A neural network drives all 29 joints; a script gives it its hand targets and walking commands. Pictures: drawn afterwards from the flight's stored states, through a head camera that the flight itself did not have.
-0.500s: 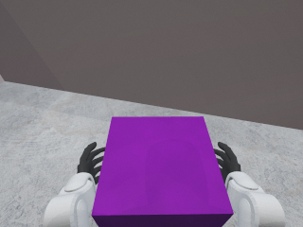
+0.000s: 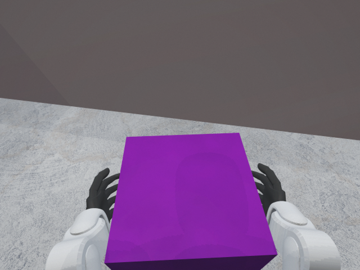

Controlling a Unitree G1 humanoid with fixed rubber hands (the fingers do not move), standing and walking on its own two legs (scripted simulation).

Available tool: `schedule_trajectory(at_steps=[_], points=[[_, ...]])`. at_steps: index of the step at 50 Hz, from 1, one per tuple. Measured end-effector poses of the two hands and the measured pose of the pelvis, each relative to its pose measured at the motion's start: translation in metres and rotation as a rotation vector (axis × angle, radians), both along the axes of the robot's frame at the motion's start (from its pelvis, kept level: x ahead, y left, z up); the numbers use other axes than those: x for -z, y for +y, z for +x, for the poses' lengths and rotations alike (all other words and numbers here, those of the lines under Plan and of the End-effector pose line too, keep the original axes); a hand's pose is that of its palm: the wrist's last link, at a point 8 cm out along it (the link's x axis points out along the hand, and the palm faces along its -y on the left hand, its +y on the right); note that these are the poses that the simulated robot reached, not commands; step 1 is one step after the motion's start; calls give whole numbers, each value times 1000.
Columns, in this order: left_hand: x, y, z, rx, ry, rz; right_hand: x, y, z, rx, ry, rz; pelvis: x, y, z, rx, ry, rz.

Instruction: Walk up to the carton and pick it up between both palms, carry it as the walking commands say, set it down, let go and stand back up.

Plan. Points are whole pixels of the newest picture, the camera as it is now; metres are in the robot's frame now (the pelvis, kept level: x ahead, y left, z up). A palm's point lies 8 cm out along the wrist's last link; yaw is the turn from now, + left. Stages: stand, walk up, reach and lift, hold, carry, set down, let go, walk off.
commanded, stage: carry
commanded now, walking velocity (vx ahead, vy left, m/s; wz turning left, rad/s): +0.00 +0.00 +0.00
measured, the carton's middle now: (185, 218) +0.25 +0.01 +0.02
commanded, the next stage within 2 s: none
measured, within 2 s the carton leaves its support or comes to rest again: neither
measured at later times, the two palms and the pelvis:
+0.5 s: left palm (106, 228) +0.20 +0.15 +0.09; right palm (286, 225) +0.20 -0.17 +0.09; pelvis -0.03 -0.01 +0.01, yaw +0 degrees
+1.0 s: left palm (110, 238) +0.20 +0.15 +0.06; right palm (280, 234) +0.19 -0.17 +0.05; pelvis -0.06 -0.01 +0.01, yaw +0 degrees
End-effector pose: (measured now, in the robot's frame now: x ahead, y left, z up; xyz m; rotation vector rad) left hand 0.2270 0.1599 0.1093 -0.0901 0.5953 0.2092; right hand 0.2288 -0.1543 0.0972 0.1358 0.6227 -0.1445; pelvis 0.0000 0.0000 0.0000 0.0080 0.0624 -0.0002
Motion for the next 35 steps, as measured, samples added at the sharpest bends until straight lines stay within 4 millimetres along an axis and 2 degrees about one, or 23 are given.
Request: schedule_trajectory(at_steps=[11,16,23,29,35], points=[[1,-15,-6,30,-8,-35,-10,-15,-15,31,-8,-34,-1,-11,-6,-1,-25,0],[3,-19,-10,42,4,-15,-2,-19,-23,39,4,-20,-1,-11,-15,2,-34,-8],[14,-16,-20,42,41,-16,6,-16,-32,32,38,-28,-4,-9,-30,4,-56,-11],[16,-9,-29,19,34,-20,8,-10,-34,4,31,-36,-7,-9,-42,3,-54,-13],[26,-6,-31,13,55,-26,17,-7,-33,-14,51,-54,-9,-9,-51,1,-49,-13]])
